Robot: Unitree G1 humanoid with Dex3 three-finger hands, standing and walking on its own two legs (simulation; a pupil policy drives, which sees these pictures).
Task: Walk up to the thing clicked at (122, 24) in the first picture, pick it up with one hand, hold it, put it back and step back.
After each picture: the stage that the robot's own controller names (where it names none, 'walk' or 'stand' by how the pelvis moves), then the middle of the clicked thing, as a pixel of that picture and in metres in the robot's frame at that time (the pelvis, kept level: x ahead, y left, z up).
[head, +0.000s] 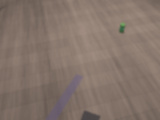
stand; (122, 28) +1.71 -0.50 -0.72
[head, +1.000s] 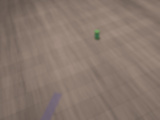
walk; (97, 34) +1.64 -0.02 -0.69
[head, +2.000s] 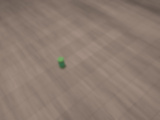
walk; (61, 62) +1.07 +0.29 -0.71
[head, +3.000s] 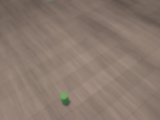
walk; (64, 99) +0.68 +0.25 -0.71
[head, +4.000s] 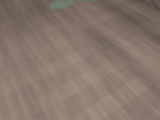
walk; out of the picture +0.46 +0.17 -0.70
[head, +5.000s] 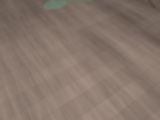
stand; out of the picture +0.39 +0.18 -0.72
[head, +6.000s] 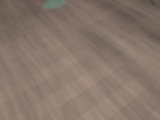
stand; out of the picture +0.40 +0.20 -0.72
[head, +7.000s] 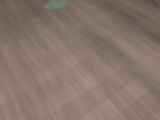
stand; out of the picture +0.39 +0.19 -0.73
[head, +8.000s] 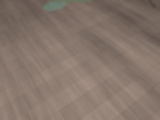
stand; out of the picture +0.38 +0.19 -0.73
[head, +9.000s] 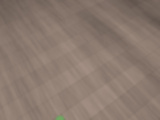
go down; out of the picture +0.40 +0.18 -0.71
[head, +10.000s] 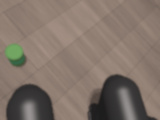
go down; (15, 55) +0.47 +0.22 -0.29
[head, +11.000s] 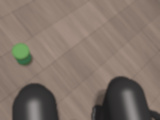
close in; (22, 55) +0.47 +0.22 -0.29
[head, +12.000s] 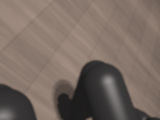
close in; out of the picture +0.45 +0.26 -0.23
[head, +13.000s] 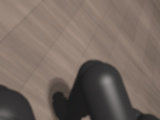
close; out of the picture +0.44 +0.27 -0.23
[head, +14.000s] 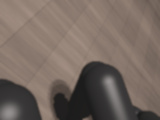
lift; out of the picture +0.39 +0.23 -0.23
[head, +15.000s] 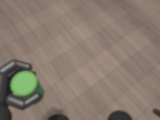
lift; (29, 89) +0.32 +0.19 +0.00
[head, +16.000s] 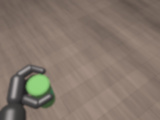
hold; (42, 92) +0.32 +0.16 +0.03
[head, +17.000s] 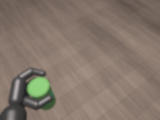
hold; (43, 94) +0.32 +0.16 +0.01
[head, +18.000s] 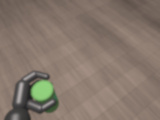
crouch; (46, 97) +0.32 +0.15 -0.01
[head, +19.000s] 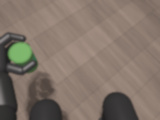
crouch; (25, 59) +0.43 +0.19 -0.08
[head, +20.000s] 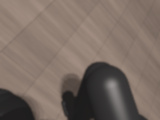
lower; out of the picture +0.45 +0.27 -0.22
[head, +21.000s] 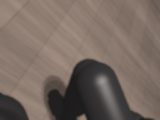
lower; out of the picture +0.45 +0.27 -0.24
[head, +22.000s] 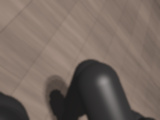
lower; out of the picture +0.45 +0.28 -0.23
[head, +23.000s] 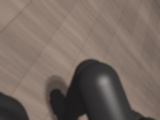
lower; out of the picture +0.45 +0.28 -0.24
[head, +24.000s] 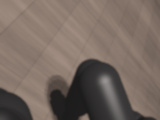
loosen; out of the picture +0.44 +0.25 -0.24
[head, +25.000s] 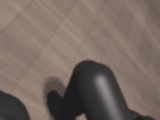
withdraw; out of the picture +0.44 +0.25 -0.25
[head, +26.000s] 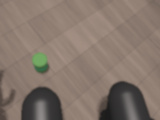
walk; (40, 63) +0.46 +0.19 -0.31
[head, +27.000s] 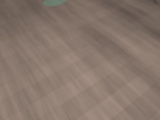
stand; out of the picture +0.38 +0.14 -0.65
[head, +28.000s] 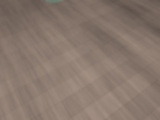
stand; out of the picture +0.40 +0.15 -0.66
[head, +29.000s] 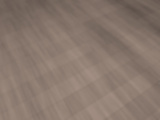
stand; out of the picture +0.40 +0.15 -0.68
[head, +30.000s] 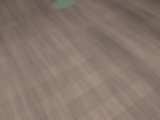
walk; out of the picture +0.41 +0.15 -0.72
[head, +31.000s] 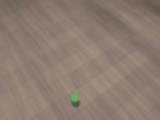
walk; (74, 100) +0.54 +0.08 -0.70
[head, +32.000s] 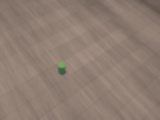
walk; (61, 68) +0.81 +0.14 -0.71
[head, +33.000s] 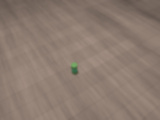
stand; (74, 68) +1.05 +0.14 -0.70
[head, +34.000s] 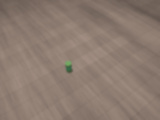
stand; (68, 66) +1.05 +0.17 -0.72
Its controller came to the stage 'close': yes
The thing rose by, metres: 0.71
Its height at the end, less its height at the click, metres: +0.00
